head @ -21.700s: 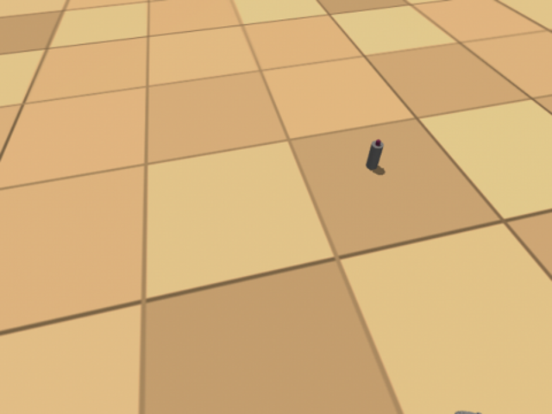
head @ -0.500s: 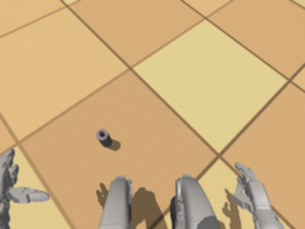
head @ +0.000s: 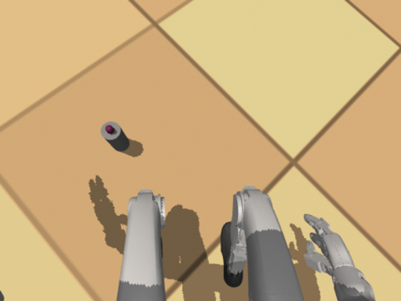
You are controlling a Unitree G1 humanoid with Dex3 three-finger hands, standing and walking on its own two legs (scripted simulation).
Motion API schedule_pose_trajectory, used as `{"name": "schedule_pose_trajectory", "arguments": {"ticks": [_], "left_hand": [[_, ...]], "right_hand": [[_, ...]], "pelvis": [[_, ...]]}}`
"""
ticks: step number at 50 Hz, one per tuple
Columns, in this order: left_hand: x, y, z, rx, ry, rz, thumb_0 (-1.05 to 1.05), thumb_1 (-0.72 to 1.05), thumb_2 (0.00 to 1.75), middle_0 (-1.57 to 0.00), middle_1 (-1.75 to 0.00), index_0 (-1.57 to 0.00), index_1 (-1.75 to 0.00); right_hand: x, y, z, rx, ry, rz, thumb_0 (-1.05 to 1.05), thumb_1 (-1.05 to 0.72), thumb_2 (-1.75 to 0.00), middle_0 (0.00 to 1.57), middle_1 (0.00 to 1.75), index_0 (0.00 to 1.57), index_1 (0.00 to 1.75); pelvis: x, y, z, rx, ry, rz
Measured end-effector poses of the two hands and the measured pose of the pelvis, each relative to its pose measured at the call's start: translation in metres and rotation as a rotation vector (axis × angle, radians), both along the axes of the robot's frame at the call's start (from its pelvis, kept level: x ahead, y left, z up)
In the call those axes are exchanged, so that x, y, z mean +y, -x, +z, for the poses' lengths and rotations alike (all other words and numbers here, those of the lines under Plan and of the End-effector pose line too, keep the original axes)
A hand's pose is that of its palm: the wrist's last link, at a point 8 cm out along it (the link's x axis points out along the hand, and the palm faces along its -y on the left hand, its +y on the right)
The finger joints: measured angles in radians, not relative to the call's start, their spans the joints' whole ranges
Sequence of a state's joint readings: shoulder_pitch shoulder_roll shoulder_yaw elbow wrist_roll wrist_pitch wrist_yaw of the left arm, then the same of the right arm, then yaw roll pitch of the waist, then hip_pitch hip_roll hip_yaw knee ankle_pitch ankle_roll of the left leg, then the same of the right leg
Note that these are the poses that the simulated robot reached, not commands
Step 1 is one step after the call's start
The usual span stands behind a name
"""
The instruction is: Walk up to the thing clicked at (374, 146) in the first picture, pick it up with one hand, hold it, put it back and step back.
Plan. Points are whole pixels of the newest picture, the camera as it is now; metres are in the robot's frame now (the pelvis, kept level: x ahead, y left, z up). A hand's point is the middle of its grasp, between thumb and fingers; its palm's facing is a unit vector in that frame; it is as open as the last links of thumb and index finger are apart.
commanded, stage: go down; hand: left
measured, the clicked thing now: (115, 136) +0.50 +0.27 -0.39
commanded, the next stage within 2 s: approach in 1.04 s
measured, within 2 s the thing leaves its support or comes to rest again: neither
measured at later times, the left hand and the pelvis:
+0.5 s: hand out of the picture +0.37 +0.44 -0.05, palm faces +0.31 -0.95 -0.11, open 17.3 cm; pelvis -0.02 +0.01 -0.07, yaw -2 degrees
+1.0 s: hand out of the picture +0.39 +0.46 -0.07, palm faces +0.31 -0.95 -0.08, open 17.1 cm; pelvis -0.02 +0.01 -0.10, yaw -2 degrees
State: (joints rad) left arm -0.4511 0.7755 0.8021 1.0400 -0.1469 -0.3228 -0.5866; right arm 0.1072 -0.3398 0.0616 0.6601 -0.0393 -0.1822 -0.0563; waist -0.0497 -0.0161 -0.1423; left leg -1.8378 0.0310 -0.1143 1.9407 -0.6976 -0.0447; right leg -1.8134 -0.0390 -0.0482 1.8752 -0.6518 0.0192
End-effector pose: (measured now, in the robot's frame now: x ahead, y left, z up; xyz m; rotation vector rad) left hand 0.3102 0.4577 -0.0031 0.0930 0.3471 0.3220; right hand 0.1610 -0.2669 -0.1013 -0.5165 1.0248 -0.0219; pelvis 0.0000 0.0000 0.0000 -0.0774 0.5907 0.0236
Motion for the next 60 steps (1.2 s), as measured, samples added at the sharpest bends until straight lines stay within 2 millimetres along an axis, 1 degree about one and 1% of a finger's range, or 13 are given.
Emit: {"name": "schedule_pose_trajectory", "arguments": {"ticks": [5, 15, 26, 36, 60], "left_hand": [[0.006, -0.008, -0.009, -0.036, 0.002, -0.001, -0.02, -0.56, 0.10, -0.04, -0.10, -0.05, -0.08], [0.019, -0.018, -0.023, -0.100, -0.004, 0.000, -0.02, -0.55, 0.11, -0.04, -0.12, -0.05, -0.10], [0.029, -0.029, -0.037, -0.159, -0.008, -0.005, -0.02, -0.52, 0.11, -0.03, -0.12, -0.05, -0.09], [0.037, -0.036, -0.048, -0.191, -0.008, -0.008, -0.02, -0.49, 0.11, -0.03, -0.12, -0.05, -0.09], [0.046, -0.041, -0.064, -0.254, -0.007, 0.001, -0.02, -0.46, 0.09, -0.03, -0.10, -0.05, -0.07]], "right_hand": [[-0.004, 0.012, -0.013, 0.017, 0.015, -0.002, 0.01, -0.87, -0.89, 0.20, 0.30, 0.21, 0.30], [-0.007, 0.034, -0.036, 0.058, 0.041, 0.003, 0.01, -0.87, -0.89, 0.20, 0.30, 0.20, 0.30], [-0.005, 0.050, -0.056, 0.090, 0.052, 0.008, 0.01, -0.87, -0.89, 0.20, 0.30, 0.21, 0.31], [-0.002, 0.056, -0.067, 0.108, 0.061, 0.004, 0.01, -0.87, -0.89, 0.20, 0.30, 0.21, 0.31], [-0.002, 0.057, -0.086, 0.132, 0.082, 0.037, 0.01, -0.88, -0.89, 0.20, 0.30, 0.21, 0.30]], "pelvis": [[0.001, 0.006, -0.017, -0.002, 0.007, -0.005], [0.003, 0.015, -0.046, -0.014, 0.019, -0.008], [0.007, 0.022, -0.071, -0.025, 0.033, -0.011], [0.012, 0.023, -0.086, -0.027, 0.045, -0.011], [0.014, 0.027, -0.109, -0.047, 0.057, -0.012]]}}
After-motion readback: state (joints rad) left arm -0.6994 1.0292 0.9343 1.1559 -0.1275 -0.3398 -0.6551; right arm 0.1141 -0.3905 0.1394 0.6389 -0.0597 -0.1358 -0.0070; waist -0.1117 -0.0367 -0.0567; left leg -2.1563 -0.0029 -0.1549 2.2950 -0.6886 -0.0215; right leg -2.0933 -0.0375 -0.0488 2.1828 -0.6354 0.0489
